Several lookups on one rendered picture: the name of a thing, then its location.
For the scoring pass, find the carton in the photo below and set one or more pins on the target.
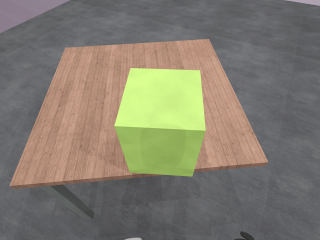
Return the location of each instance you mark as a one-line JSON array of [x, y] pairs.
[[160, 122]]

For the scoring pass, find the table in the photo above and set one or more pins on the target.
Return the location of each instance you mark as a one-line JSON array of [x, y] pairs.
[[74, 139]]

